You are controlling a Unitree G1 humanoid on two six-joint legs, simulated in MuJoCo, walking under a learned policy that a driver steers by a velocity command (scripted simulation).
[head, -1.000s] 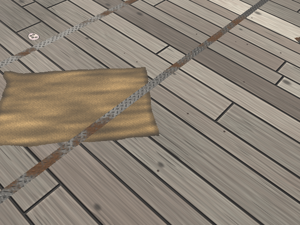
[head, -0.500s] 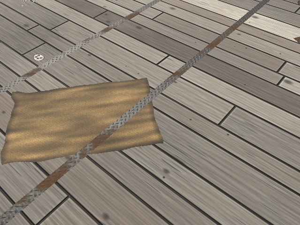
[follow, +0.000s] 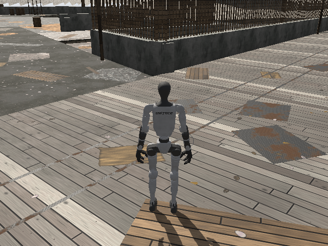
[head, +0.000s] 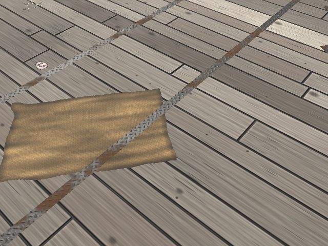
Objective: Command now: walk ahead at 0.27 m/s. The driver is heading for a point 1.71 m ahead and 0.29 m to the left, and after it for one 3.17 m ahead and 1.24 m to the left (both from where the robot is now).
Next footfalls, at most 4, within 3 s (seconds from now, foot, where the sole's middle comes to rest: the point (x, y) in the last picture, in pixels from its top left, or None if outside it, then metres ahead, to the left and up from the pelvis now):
0.24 left None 0.11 0.14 -0.78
0.70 right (182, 242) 0.56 -0.04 -0.78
1.18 left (153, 154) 1.01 0.10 -0.78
1.62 right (157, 93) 1.48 0.08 -0.78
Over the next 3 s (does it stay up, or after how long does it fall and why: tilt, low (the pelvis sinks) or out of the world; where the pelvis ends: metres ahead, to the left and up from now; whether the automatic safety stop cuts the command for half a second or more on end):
stays up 2.43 0.77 -0.04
